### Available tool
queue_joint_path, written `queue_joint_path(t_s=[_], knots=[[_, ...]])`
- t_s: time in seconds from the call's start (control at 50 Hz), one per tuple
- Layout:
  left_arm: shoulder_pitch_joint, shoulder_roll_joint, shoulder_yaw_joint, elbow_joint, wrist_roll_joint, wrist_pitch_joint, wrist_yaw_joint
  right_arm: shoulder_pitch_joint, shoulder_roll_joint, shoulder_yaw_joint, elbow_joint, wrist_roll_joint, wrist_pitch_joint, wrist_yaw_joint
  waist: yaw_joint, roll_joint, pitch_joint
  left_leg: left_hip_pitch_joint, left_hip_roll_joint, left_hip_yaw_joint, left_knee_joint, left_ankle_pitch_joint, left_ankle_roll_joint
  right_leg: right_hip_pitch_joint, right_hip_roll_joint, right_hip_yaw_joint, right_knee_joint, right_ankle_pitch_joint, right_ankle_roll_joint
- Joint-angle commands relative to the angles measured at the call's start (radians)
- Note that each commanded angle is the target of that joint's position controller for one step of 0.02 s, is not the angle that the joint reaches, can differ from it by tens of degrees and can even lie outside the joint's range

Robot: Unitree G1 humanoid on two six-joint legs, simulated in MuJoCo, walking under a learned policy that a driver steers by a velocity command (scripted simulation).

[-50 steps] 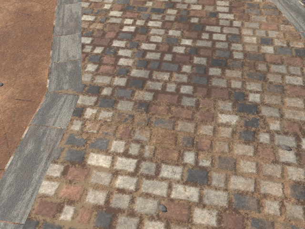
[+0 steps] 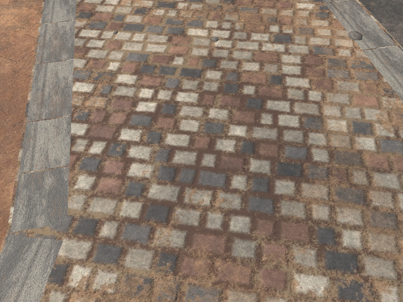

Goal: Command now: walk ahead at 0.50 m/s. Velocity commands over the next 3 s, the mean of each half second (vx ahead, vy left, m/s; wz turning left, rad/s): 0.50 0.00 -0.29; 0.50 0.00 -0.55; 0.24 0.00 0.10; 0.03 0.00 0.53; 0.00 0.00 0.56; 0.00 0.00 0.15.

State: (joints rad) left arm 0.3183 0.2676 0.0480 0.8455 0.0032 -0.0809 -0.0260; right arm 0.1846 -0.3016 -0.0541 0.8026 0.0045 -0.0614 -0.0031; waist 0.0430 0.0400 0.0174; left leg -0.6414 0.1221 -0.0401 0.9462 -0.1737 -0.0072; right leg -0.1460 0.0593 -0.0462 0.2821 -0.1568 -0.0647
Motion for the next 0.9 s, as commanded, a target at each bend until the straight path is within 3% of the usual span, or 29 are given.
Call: queue_joint_path(t_s=[0.02, 0.08, 0.14, 0.2, 0.22, 0.24, 0.26, 0.28, 0.3, 0.32, 0.34, 0.36, 0.4, 0.48, 0.56, 0.62, 0.68, 0.72, 0.74, 0.76, 0.78, 0.8, 0.82, 0.84, 0.86, 0.88, 0.9], knots=[[-0.052, 0.159, 0.036, -0.058, -0.006, -0.016, 0.014, -0.033, -0.034, -0.004, -0.056, -0.003, -0.011, 0.004, -0.023, -0.099, 0.017, 0.002, 0.011, -0.004, -0.170, 0.178, -0.012, -0.026, -0.247, 0.147, -0.170, 0.182, -0.156], [0.014, 0.178, 0.041, -0.026, -0.018, -0.009, 0.021, -0.145, -0.024, 0.004, -0.083, 0.003, -0.021, 0.017, 0.021, -0.092, 0.039, 0.054, -0.024, 0.021, -0.320, 0.272, -0.013, -0.011, -0.244, 0.125, -0.166, 0.149, -0.141], [0.062, 0.186, 0.046, 0.003, -0.028, 0.009, 0.026, -0.215, -0.040, 0.001, -0.113, 0.009, -0.032, 0.031, 0.029, -0.094, 0.057, 0.052, -0.044, -0.001, -0.409, 0.240, -0.004, 0.069, -0.281, 0.170, -0.115, 0.136, -0.135], [0.051, 0.203, 0.056, 0.010, -0.030, 0.023, 0.035, -0.173, -0.081, -0.012, -0.106, 0.009, -0.045, 0.038, -0.015, -0.118, 0.032, 0.149, -0.063, -0.007, -0.463, 0.146, 0.020, 0.118, -0.310, 0.224, -0.032, 0.175, -0.108], [0.035, 0.201, 0.055, 0.008, -0.030, 0.028, 0.037, -0.102, -0.100, -0.024, -0.086, 0.008, -0.049, 0.035, -0.060, -0.120, -0.003, 0.258, -0.081, 0.014, -0.491, 0.121, 0.036, 0.108, -0.289, 0.215, 0.044, 0.258, -0.090], [0.040, 0.167, 0.043, 0.005, -0.022, 0.029, 0.036, 0.035, -0.147, -0.048, -0.046, 0.002, -0.051, 0.026, -0.120, -0.100, -0.099, 0.469, -0.074, 0.015, -0.490, 0.118, 0.066, 0.055, -0.228, 0.177, 0.212, 0.310, -0.060], [0.047, 0.096, 0.017, -0.024, 0.002, 0.029, 0.036, 0.204, -0.220, -0.067, -0.024, -0.014, -0.050, 0.015, -0.178, 0.020, -0.268, 0.759, 0.111, -0.167, -0.454, 0.117, 0.125, -0.122, -0.146, 0.119, 0.526, 0.081, -0.018], [0.181, -0.001, -0.009, -0.039, -0.017, 0.012, 0.033, 0.246, -0.280, -0.082, 0.003, -0.011, -0.036, 0.019, -0.116, 0.305, -0.382, 1.043, 0.306, -0.583, -0.563, -0.112, 0.260, -0.486, -0.004, 0.077, 0.838, -0.415, 0.038], [0.128, 0.112, 0.018, -0.023, -0.040, 0.004, 0.034, 0.229, -0.172, -0.056, -0.011, -0.006, -0.036, 0.021, -0.152, 0.186, -0.320, 0.971, 0.276, -0.622, -0.642, -0.284, 0.231, -0.577, -0.057, 0.186, 0.958, -0.426, 0.034], [0.039, 0.165, 0.036, -0.050, -0.054, 0.002, 0.035, 0.161, -0.124, -0.040, -0.018, -0.003, -0.040, 0.017, -0.147, 0.127, -0.188, 0.852, 0.249, -0.475, -0.662, -0.279, 0.189, -0.621, -0.098, 0.177, 0.976, -0.333, 0.023], [-0.006, 0.156, 0.039, -0.055, -0.047, 0.007, 0.041, 0.086, -0.095, -0.029, -0.024, -0.008, -0.042, 0.018, -0.119, 0.057, -0.113, 0.727, 0.205, -0.362, -0.689, -0.172, 0.161, -0.586, -0.139, 0.159, 0.950, -0.254, 0.024], [-0.006, 0.141, 0.042, -0.061, -0.037, 0.012, 0.041, 0.038, -0.074, -0.025, -0.022, -0.012, -0.045, 0.018, -0.089, 0.083, -0.071, 0.641, 0.189, -0.289, -0.716, -0.089, 0.169, -0.557, -0.165, 0.163, 0.911, -0.190, 0.031], [0.020, 0.106, 0.045, -0.056, -0.039, 0.034, 0.035, -0.004, -0.049, -0.022, -0.014, -0.018, -0.054, 0.016, -0.050, 0.098, -0.040, 0.549, 0.151, -0.158, -0.767, 0.017, 0.164, -0.477, -0.195, 0.160, 0.871, -0.133, 0.040], [-0.047, 0.073, 0.043, -0.096, -0.030, 0.063, 0.032, 0.004, -0.086, -0.037, 0.018, -0.020, -0.063, 0.004, -0.044, 0.032, 0.015, 0.519, 0.157, -0.015, -0.823, 0.144, 0.191, -0.541, -0.208, 0.157, 0.772, -0.022, 0.063], [-0.144, 0.054, 0.034, -0.131, -0.026, 0.053, 0.009, 0.019, -0.118, -0.046, 0.035, -0.017, -0.050, -0.008, -0.072, 0.012, 0.040, 0.547, 0.132, 0.121, -0.834, 0.204, 0.171, -0.524, -0.195, 0.105, 0.550, 0.157, 0.061], [-0.247, 0.043, 0.025, -0.174, -0.024, 0.051, -0.010, 0.063, -0.142, -0.054, 0.054, -0.006, -0.036, -0.012, -0.110, -0.007, 0.071, 0.607, 0.151, 0.177, -0.827, 0.225, 0.165, -0.524, -0.182, 0.052, 0.437, 0.183, 0.045], [-0.302, 0.056, 0.027, -0.214, -0.025, 0.055, -0.025, 0.093, -0.163, -0.064, 0.072, 0.011, -0.014, -0.011, -0.114, -0.001, 0.087, 0.709, 0.178, 0.211, -0.775, 0.313, 0.145, -0.534, -0.164, 0.018, 0.374, 0.112, 0.013], [-0.277, 0.082, 0.040, -0.226, -0.023, 0.059, -0.030, 0.078, -0.189, -0.072, 0.070, 0.021, -0.001, -0.013, -0.078, 0.026, 0.051, 0.748, 0.181, 0.243, -0.670, 0.593, 0.125, -0.451, -0.114, -0.031, 0.360, 0.017, -0.023], [-0.223, 0.105, 0.053, -0.220, -0.023, 0.063, -0.029, 0.068, -0.203, -0.077, 0.066, 0.027, 0.006, -0.015, -0.040, 0.044, 0.009, 0.754, 0.176, 0.256, -0.571, 0.758, 0.114, -0.366, -0.076, -0.061, 0.363, -0.033, -0.045], [-0.102, 0.140, 0.075, -0.191, -0.026, 0.066, -0.026, 0.050, -0.208, -0.078, 0.061, 0.032, 0.014, -0.016, 0.034, 0.038, -0.056, 0.724, 0.152, 0.279, -0.400, 0.849, 0.096, -0.208, -0.028, -0.086, 0.326, -0.029, -0.075], [0.075, 0.203, 0.112, -0.141, -0.029, 0.072, -0.011, 0.050, -0.187, -0.068, 0.056, 0.026, 0.015, -0.018, 0.119, 0.000, -0.145, 0.581, 0.110, 0.295, -0.155, 0.741, 0.057, 0.070, 0.000, -0.053, 0.273, 0.020, -0.114], [0.142, 0.308, 0.136, -0.121, -0.036, 0.080, 0.012, 0.089, -0.074, -0.035, 0.022, -0.022, 0.005, -0.015, 0.081, -0.230, -0.200, 0.223, 0.005, 0.294, 0.196, 0.055, 0.000, 0.352, -0.218, 0.323, 0.235, -0.001, -0.209], [0.100, 0.336, 0.125, -0.168, -0.028, 0.056, 0.000, 0.116, -0.029, -0.009, -0.022, -0.014, -0.034, -0.003, 0.020, -0.300, -0.361, -0.051, -0.172, 0.052, 0.428, -0.455, -0.025, 0.537, -0.398, 0.884, 0.047, -0.222, -0.388], [0.090, 0.239, 0.097, -0.169, -0.024, 0.038, -0.010, -0.013, -0.123, -0.031, -0.040, 0.028, -0.063, 0.009, 0.079, -0.153, -0.296, -0.160, -0.113, -0.053, 0.458, -0.383, -0.002, 0.505, -0.386, 0.818, -0.020, -0.228, -0.324], [0.054, 0.207, 0.086, -0.164, -0.022, 0.024, -0.010, -0.053, -0.127, -0.031, -0.057, 0.042, -0.081, 0.013, 0.058, -0.133, -0.174, -0.183, -0.071, -0.038, 0.395, -0.287, 0.024, 0.383, -0.351, 0.669, -0.017, -0.161, -0.283], [-0.017, 0.181, 0.078, -0.172, -0.022, 0.018, -0.008, -0.047, -0.116, -0.031, -0.039, 0.021, -0.087, 0.004, 0.008, -0.049, -0.111, -0.120, -0.027, -0.042, 0.306, -0.210, 0.026, 0.240, -0.301, 0.555, -0.012, -0.056, -0.244], [-0.070, 0.149, 0.067, -0.186, -0.016, 0.017, -0.005, -0.034, -0.127, -0.039, -0.028, 0.000, -0.081, -0.002, -0.027, -0.058, -0.078, -0.050, -0.003, -0.045, 0.225, -0.163, 0.019, 0.133, -0.266, 0.472, -0.021, 0.053, -0.223]])
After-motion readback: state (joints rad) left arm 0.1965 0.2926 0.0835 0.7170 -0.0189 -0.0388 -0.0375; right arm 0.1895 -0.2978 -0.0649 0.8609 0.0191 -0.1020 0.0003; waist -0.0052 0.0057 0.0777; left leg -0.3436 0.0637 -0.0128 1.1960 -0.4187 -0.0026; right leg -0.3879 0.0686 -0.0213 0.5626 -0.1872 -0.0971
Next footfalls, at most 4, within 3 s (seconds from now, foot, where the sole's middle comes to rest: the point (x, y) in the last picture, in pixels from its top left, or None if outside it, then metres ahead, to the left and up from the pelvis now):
0.24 left None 0.32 0.16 -0.78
0.78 right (270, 291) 0.53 -0.15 -0.78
1.26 left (253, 203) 0.87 -0.11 -0.78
1.70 right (310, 227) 0.78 -0.32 -0.78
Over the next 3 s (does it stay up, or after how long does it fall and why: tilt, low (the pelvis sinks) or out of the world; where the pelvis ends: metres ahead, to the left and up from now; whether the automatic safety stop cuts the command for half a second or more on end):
stays up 0.75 -0.17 -0.01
